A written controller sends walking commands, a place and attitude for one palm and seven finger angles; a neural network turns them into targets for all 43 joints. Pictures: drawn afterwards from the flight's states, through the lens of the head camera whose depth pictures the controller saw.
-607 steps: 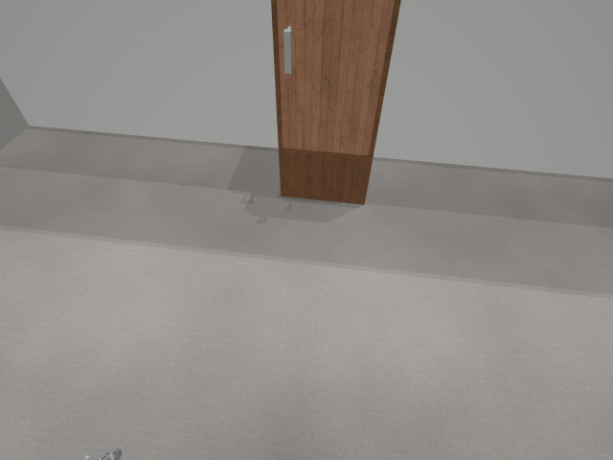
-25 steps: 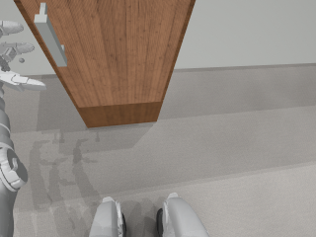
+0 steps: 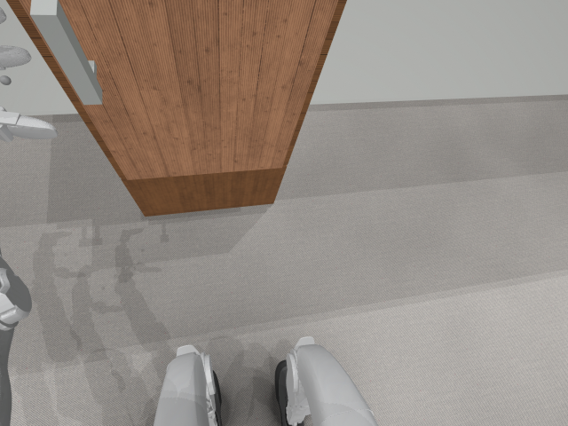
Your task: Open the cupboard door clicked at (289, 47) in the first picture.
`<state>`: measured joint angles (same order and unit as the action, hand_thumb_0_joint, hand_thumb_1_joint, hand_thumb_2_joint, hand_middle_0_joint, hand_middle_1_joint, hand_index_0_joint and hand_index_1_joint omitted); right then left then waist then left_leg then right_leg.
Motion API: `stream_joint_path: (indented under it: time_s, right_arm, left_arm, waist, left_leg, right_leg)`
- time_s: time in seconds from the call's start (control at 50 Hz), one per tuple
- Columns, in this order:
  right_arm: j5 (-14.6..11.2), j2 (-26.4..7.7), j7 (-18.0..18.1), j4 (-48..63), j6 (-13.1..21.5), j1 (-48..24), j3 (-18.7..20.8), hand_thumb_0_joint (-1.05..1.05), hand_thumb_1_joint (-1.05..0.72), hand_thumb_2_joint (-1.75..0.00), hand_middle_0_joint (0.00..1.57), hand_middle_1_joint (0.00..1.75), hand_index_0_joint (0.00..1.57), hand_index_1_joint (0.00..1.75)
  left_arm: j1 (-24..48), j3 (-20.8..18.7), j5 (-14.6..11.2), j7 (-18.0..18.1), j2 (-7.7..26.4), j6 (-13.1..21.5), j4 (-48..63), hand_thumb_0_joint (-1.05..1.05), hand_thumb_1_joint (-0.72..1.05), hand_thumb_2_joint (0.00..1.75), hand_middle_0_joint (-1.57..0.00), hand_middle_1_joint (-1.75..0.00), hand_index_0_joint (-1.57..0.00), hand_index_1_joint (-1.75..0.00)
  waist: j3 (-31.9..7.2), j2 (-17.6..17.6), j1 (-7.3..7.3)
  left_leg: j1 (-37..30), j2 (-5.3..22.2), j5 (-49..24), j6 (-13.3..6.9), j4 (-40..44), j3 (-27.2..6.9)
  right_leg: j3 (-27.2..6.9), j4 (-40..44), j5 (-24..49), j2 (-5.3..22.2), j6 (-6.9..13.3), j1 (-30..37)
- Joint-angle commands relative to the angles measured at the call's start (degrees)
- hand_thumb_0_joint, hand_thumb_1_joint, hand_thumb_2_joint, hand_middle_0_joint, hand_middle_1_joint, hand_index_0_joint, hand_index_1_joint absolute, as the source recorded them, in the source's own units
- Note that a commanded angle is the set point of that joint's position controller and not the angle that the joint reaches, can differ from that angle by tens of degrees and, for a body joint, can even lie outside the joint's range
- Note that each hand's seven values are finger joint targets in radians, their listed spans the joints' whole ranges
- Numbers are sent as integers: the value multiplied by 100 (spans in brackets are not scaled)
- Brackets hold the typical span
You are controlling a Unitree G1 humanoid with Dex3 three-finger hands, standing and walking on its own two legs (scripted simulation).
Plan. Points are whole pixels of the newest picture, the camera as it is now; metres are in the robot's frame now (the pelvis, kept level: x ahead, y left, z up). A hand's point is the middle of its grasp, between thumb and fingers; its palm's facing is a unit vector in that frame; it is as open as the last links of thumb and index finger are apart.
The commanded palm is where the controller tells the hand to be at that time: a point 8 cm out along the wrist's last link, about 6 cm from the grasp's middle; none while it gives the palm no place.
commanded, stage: move the hooked fingers beside the handle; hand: left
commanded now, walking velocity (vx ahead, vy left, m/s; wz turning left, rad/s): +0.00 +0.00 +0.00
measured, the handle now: (73, 45) +0.58 +0.21 +0.06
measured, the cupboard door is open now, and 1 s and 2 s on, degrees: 0 0 0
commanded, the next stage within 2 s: slide the fingers in behind the handle in 0.40 s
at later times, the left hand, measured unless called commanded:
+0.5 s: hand (6, 84) +0.53 +0.28 +0.06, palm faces +0.07 -1.00 -0.02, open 14.0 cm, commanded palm +0.52 +0.30 +0.06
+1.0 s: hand (35, 82) +0.53 +0.25 +0.06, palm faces +0.08 -1.00 -0.01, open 14.0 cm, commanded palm +0.52 +0.27 +0.06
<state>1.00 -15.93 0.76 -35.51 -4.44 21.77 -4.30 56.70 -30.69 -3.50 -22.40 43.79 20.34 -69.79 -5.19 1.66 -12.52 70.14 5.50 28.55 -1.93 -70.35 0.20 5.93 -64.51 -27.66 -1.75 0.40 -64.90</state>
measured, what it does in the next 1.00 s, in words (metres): stands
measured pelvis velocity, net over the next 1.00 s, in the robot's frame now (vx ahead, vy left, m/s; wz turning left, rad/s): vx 0.01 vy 0.00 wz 0.00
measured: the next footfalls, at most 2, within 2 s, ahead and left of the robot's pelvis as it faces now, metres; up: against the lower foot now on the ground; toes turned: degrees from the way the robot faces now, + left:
none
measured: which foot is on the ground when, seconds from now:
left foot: down 0.00-1.00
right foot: down 0.00-1.00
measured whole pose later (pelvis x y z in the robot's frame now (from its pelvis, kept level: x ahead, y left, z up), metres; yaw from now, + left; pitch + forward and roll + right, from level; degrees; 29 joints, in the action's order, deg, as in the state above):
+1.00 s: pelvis +0.01 +0.00 +0.00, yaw +0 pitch +28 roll -6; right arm 1.5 -15.1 -0.2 -35.6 -4.8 21.9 -4.0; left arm 55.4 -28.0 -3.9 -17.9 38.3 20.9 -68.8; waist -5.8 1.9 -12.3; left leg 68.6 5.1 29.0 -2.2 -69.7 0.4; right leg 5.6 -63.7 -28.0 -1.6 0.0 -63.4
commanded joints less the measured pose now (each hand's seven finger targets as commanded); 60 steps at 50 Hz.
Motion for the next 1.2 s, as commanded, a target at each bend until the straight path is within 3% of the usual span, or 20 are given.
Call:
stream_joint_path:
  time_s: [0.0, 0.06, 0.08, 0.2, 0.22, 0.26, 0.28, 0.38, 0.42, 0.46, 0.5, 0.6, 0.76, 0.84, 0.9, 0.94, 0.98, 1.04, 1.1, 1.18]
  right_arm:
    - [12, -1217, 80, 130, -2, 1227, 461, 0, -90, -90, 20, 30, 20, 30]
    - [30, -1203, 52, 139, -20, 1222, 473, 0, -90, -90, 20, 30, 20, 30]
    - [30, -1205, 51, 152, -28, 1227, 487, 0, -90, -90, 20, 30, 20, 30]
    - [11, -1198, 54, 271, -33, 1106, 436, 0, -90, -90, 20, 30, 20, 30]
    - [8, -1185, 56, 267, -32, 1087, 433, 0, -90, -90, 20, 30, 20, 30]
    - [18, -1207, 62, 266, -23, 1094, 438, 0, -90, -90, 20, 30, 20, 30]
    - [14, -1209, 67, 250, -24, 1085, 445, 0, -90, -90, 20, 30, 20, 30]
    - [3, -1229, 69, 194, -59, 1123, 457, 0, -90, -90, 20, 30, 20, 30]
    - [2, -1218, 75, 163, -51, 1110, 461, 0, -90, -90, 20, 30, 20, 30]
    - [12, -1229, 86, 156, -50, 1141, 459, 0, -90, -90, 20, 30, 20, 30]
    - [19, -1229, 96, 137, -32, 1126, 428, 0, -90, -90, 20, 30, 20, 30]
    - [46, -1201, 57, 152, -20, 1137, 430, 0, -90, -90, 20, 30, 20, 30]
    - [46, -1178, 22, 185, -40, 1182, 435, 0, -90, -90, 20, 30, 20, 30]
    - [56, -1122, -24, 166, -18, 1197, 489, 0, -90, -90, 20, 30, 20, 30]
    - [36, -1131, -21, 151, -35, 1163, 475, 0, -90, -90, 20, 30, 20, 30]
    - [47, -1114, -12, 119, -15, 1174, 463, 0, -90, -90, 20, 30, 20, 30]
    - [68, -1115, -18, 118, -5, 1193, 501, 0, -90, -90, 20, 30, 20, 30]
    - [80, -1068, -49, 43, 21, 1188, 512, 0, -90, -90, 20, 30, 20, 30]
    - [93, -1087, -57, 40, 19, 1180, 538, 0, -90, -90, 20, 30, 20, 30]
    - [81, -1052, -66, 75, -4, 1146, 500, 0, -90, -90, 20, 30, 20, 30]
  left_arm:
    - [2314, 132, -112, -14, 1402, 283, 1295, 0, -50, 30, -30, -120, -30, -120]
    - [2187, 52, -191, 35, 1342, 323, 1373, 0, -50, 30, -30, -120, -30, -120]
    - [2120, -75, -199, 58, 1456, 328, 1363, 0, -50, 30, -30, -120, -30, -120]
    - [2015, -151, -84, 167, 1683, 386, 1144, 0, -50, 30, -30, -120, -30, -120]
    - [2161, -31, -73, 160, 1582, 423, 1223, 0, -50, 30, -30, -120, -30, -120]
    - [2195, -169, -93, 132, 1750, 514, 1299, 0, -50, 30, -30, -120, -30, -120]
    - [2206, -132, -102, 98, 1711, 519, 1262, 0, -50, 30, -30, -120, -30, -120]
    - [2157, 55, -162, -24, 1428, 434, 1160, 0, -50, 30, -30, -120, -30, -120]
    - [2325, 216, -200, -29, 1215, 368, 1137, 0, -50, 30, -30, -120, -30, -120]
    - [2407, 121, -187, -5, 1339, 402, 1233, 0, -50, 30, -30, -120, -30, -120]
    - [2461, 40, -164, 45, 1482, 374, 1079, 0, -50, 30, -30, -120, -30, -120]
    - [2449, 69, -109, 152, 1424, 420, 1231, 0, -50, 30, -30, -120, -30, -120]
    - [2334, -6, -87, 276, 1427, 382, 1378, 0, -50, 30, -30, -120, -30, -120]
    - [2237, 132, -155, 342, 1047, 465, 1572, 0, -50, 30, -30, -120, -30, -120]
    - [2030, 111, -149, 389, 1023, 383, 1190, 0, -50, 30, -30, -120, -30, -120]
    - [2441, 294, -118, 427, 893, 442, 1403, 0, -50, 30, -30, -120, -30, -120]
    - [2355, 213, -105, 482, 930, 535, 1542, 0, -50, 30, -30, -120, -30, -120]
    - [2447, 565, -128, 529, 391, 594, 1436, 0, -50, 30, -30, -120, -30, -120]
    - [2416, 475, -145, 616, 420, 602, 1501, 0, -50, 30, -30, -120, -30, -120]
    - [2329, 487, -49, 743, 422, 541, 1207, 0, -50, 30, -30, -120, -30, -120]
  waist:
    - [-3251, 1518, -11]
    - [-3315, 1502, 43]
    - [-3304, 1339, 58]
    - [-2956, 1122, 78]
    - [-2955, 1177, 13]
    - [-3138, 1355, 77]
    - [-3170, 1300, 34]
    - [-3161, 1396, 7]
    - [-3030, 1308, -94]
    - [-3222, 1430, -45]
    - [-3058, 1282, -69]
    - [-3300, 1493, -13]
    - [-3337, 1442, 43]
    - [-3435, 1421, 35]
    - [-3055, 1085, 23]
    - [-3000, 1235, -68]
    - [-3355, 1326, 25]
    - [-3068, 1416, -110]
    - [-3298, 1272, -44]
    - [-3022, 1186, -23]
  left_leg:
    - [-3647, -138, -2801, 42, 754, -671]
    - [-3796, -131, -3079, 64, 757, -675]
    - [-3696, -141, -3077, 47, 749, -651]
    - [-3059, -198, -2556, -1, 752, -504]
    - [-3108, -188, -2523, -2, 750, -508]
    - [-3284, -179, -2700, 23, 715, -539]
    - [-3310, -174, -2692, 24, 698, -559]
    - [-3625, -141, -2897, 69, 727, -681]
    - [-3490, -140, -2646, 41, 710, -661]
    - [-3627, -147, -2764, 57, 701, -702]
    - [-3334, -160, -2547, 39, 683, -681]
    - [-3449, -164, -2666, 52, 659, -671]
    - [-3443, -160, -2829, 47, 695, -632]
    - [-3639, -166, -2970, 42, 693, -621]
    - [-3183, -192, -2552, 19, 742, -544]
    - [-3264, -193, -2501, 7, 749, -571]
    - [-3534, -193, -2740, 50, 747, -603]
    - [-3689, -169, -2678, 65, 760, -668]
    - [-3648, -197, -2708, 60, 762, -635]
    - [-3348, -219, -2513, 51, 766, -581]
  right_leg:
    - [-220, 701, 1534, -175, 75, 502]
    - [-201, 705, 1673, -181, 76, 536]
    - [-209, 716, 1750, -185, 63, 672]
    - [-288, 719, 1639, -185, 59, 957]
    - [-292, 718, 1614, -183, 55, 885]
    - [-284, 663, 1675, -191, 79, 855]
    - [-281, 658, 1652, -189, 73, 814]
    - [-199, 651, 1579, -183, 80, 507]
    - [-208, 688, 1472, -181, 57, 410]
    - [-206, 648, 1485, -178, 76, 384]
    - [-214, 652, 1412, -177, 68, 461]
    - [-219, 612, 1475, -181, 86, 515]
    - [-220, 616, 1668, -193, 80, 693]
    - [-227, 641, 1778, -212, 85, 714]
    - [-247, 721, 1630, -207, 57, 846]
    - [-243, 691, 1569, -200, 79, 711]
    - [-244, 679, 1656, -198, 88, 768]
    - [-195, 694, 1494, -200, 107, 398]
    - [-218, 709, 1589, -187, 91, 629]
    - [-230, 693, 1535, -187, 87, 664]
